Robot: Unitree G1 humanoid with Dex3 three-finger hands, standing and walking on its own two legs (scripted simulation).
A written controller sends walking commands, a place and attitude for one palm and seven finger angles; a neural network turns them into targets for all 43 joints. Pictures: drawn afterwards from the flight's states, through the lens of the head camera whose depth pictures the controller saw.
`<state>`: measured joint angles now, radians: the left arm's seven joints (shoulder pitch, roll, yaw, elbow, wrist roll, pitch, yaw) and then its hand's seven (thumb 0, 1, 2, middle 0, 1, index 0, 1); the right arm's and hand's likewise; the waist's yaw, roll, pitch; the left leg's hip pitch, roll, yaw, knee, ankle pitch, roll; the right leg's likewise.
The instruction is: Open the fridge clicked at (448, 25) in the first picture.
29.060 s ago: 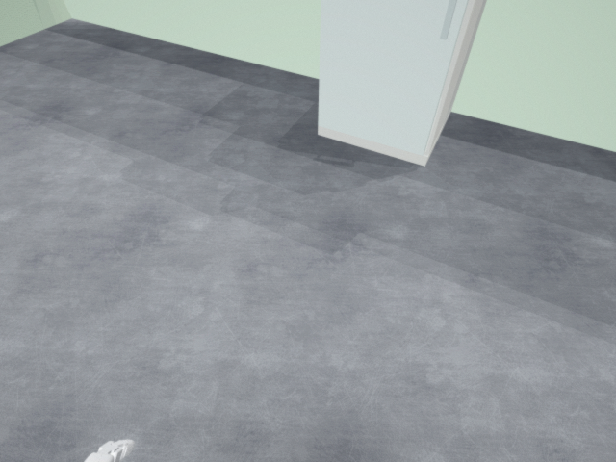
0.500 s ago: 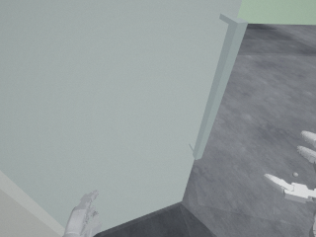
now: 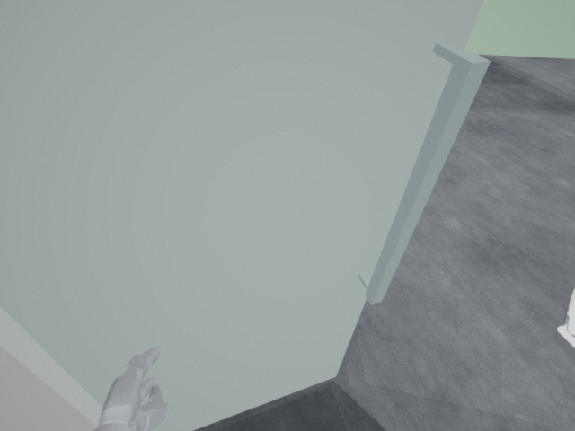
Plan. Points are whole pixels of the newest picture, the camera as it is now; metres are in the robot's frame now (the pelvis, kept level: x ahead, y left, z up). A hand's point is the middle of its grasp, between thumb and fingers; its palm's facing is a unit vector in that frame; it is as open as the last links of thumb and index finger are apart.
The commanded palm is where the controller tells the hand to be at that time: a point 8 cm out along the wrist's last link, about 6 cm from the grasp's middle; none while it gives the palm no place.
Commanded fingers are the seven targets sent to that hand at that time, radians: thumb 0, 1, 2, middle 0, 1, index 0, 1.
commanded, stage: draw the hand back to the body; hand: right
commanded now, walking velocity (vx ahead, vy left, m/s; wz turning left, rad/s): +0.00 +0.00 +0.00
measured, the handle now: (399, 205) +0.41 -0.18 +0.12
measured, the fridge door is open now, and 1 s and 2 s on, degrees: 71 71 71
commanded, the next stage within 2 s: step back with the hand held close in 0.22 s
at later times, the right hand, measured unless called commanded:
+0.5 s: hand (552, 320) +0.20 -0.28 +0.15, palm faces +0.44 +0.80 -0.40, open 7.4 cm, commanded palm +0.14 -0.31 +0.18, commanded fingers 0.00 -0.90 -0.90 0.20 0.30 0.20 0.30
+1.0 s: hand out of the picture +0.12 -0.31 +0.15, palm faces +0.47 +0.78 -0.42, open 7.4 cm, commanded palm +0.06 -0.34 +0.18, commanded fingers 0.00 -0.90 -0.90 0.20 0.30 0.20 0.30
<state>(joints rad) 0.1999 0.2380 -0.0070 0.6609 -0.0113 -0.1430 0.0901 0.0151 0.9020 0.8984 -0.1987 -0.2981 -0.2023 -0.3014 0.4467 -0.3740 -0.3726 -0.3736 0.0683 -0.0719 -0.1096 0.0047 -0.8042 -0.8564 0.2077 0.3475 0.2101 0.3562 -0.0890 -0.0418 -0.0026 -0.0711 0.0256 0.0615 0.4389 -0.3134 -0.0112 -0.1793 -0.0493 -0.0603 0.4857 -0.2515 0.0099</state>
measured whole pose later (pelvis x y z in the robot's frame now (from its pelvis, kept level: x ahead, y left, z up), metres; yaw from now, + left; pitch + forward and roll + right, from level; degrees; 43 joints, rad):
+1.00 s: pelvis -0.08 -0.04 -0.02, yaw +0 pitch -1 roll +2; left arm 0.22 0.19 -0.03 0.60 -0.02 -0.10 0.08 0.01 0.90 0.90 -0.20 -0.30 -0.21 -0.30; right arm 0.49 -0.37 -0.44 -0.50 0.05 -0.21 -0.15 0.01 -0.89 -0.90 0.20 0.30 0.21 0.31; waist -0.04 -0.01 0.06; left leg -0.32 0.05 0.04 0.59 -0.25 -0.04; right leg -0.44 -0.04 -0.07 0.67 -0.30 -0.04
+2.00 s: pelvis -0.25 -0.06 -0.01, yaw +1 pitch -2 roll +0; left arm 0.26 0.23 0.01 0.65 -0.02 -0.11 0.10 0.02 0.90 0.90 -0.20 -0.30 -0.20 -0.30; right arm 0.49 -0.38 -0.39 -0.46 0.04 -0.18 -0.17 0.01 -0.89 -0.90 0.21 0.30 0.21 0.31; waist 0.01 0.07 0.01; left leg -0.26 0.05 0.03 0.57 -0.29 -0.02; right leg -0.27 -0.01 -0.02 0.53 -0.22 -0.02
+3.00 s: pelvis -0.23 -0.09 +0.00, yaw +0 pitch +1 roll +1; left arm 0.19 0.19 -0.01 0.60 -0.02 -0.08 0.08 0.01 0.90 0.90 -0.20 -0.30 -0.20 -0.30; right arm 0.55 -0.43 -0.42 -0.49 0.05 -0.22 -0.14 0.01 -0.89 -0.90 0.21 0.30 0.21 0.31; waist 0.00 0.03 0.01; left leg -0.16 -0.01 0.01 0.44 -0.29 0.00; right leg -0.26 -0.01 -0.06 0.49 -0.24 -0.03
